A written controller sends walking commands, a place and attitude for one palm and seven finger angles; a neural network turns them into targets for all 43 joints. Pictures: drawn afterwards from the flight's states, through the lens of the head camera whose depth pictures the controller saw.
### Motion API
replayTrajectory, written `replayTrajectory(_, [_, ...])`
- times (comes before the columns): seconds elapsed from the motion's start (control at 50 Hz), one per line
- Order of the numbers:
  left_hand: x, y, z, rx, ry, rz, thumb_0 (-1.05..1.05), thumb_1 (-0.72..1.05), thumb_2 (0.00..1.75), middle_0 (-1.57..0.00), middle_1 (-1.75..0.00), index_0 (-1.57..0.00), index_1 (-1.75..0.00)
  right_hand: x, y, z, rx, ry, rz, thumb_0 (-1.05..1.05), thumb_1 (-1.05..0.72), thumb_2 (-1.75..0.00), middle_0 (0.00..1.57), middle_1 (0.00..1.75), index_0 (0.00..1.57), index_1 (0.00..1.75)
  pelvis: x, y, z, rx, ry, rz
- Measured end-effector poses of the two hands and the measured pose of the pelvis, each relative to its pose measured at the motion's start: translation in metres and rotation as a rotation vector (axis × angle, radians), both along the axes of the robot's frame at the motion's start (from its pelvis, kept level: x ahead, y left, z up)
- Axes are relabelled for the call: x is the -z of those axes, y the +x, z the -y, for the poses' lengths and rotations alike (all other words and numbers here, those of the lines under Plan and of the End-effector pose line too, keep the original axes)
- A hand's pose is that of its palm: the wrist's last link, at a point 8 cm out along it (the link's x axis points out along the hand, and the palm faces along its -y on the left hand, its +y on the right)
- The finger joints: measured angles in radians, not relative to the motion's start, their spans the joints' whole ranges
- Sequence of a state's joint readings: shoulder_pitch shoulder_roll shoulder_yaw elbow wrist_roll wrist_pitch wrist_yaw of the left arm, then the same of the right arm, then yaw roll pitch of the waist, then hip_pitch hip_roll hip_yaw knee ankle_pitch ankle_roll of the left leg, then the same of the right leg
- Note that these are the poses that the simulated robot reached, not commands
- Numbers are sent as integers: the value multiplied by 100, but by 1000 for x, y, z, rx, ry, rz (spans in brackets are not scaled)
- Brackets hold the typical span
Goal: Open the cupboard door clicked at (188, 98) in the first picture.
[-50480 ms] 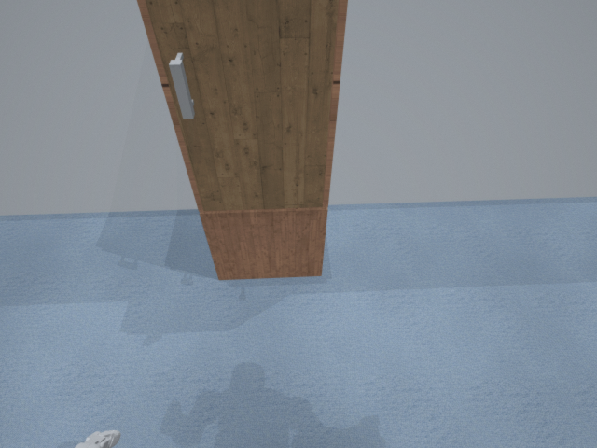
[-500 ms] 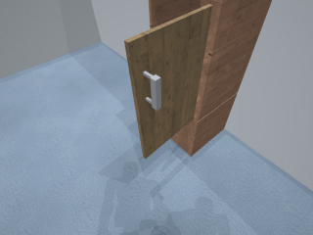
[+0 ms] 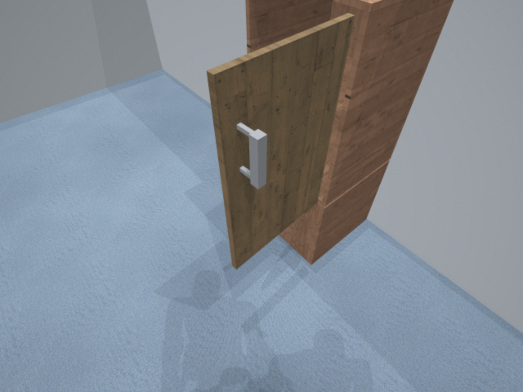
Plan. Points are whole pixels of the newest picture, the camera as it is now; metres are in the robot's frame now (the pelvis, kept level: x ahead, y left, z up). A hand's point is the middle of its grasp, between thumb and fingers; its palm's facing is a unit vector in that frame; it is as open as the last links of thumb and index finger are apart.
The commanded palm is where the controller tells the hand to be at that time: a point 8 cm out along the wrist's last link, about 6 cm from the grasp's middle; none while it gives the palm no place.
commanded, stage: look to check the result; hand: left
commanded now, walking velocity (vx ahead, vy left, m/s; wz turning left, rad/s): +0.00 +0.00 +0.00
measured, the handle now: (250, 155) +0.51 +0.05 +0.08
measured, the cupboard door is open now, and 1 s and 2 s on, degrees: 94 94 94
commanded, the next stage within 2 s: stand and wait in 0.54 s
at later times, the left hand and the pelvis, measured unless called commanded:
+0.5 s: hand out of the picture -0.01 +0.16 -0.17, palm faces +0.06 -0.98 -0.19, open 7.4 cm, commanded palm none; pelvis +0.01 +0.00 +0.00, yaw +0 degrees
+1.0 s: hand out of the picture +0.00 +0.15 -0.17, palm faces +0.06 -0.98 -0.20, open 7.4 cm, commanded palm none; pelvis +0.02 -0.01 +0.00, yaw +0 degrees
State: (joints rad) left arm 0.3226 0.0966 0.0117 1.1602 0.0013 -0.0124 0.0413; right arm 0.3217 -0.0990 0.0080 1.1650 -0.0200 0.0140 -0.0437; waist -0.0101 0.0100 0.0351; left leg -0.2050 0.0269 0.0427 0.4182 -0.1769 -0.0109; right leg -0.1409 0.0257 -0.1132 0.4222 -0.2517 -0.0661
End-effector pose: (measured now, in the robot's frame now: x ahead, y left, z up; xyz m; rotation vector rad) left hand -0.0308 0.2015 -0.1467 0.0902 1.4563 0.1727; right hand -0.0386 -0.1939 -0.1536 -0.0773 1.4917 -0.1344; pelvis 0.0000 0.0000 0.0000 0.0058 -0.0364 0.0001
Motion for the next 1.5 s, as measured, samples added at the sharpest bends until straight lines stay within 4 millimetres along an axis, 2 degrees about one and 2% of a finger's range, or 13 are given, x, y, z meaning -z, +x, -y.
replayTrajectory(0.22, [-5, 3, -12, 2, 33, -14, 0, 91, 90, -20, -30, -20, -29, 1, 17, 3, -15, 0, 18, 0, -91, -90, 20, 30, 20, 30, -1, 7, -1, 1, 3, 0])
replayTrajectory(0.52, [-5, 21, -5, 10, 23, 17, 0, 91, 90, -20, -30, -20, -29, 0, 37, 14, -31, -15, 45, 1, -91, -90, 20, 30, 20, 30, -2, 14, 3, -1, 6, 0])
replayTrajectory(0.88, [-5, 27, -1, 11, 28, 13, 0, 91, 90, -20, -30, -20, -29, -1, 40, 23, -28, -25, 29, 1, -90, -90, 20, 30, 20, 30, -2, 20, 9, -2, 5, -1])
replayTrajectory(1.5, [-4, 25, 1, 4, 19, 0, 0, 91, 90, -20, -30, -20, -29, -4, 45, 24, -29, -36, 28, 1, -90, -90, 20, 30, 20, 30, -2, 24, 9, -4, 3, 0])
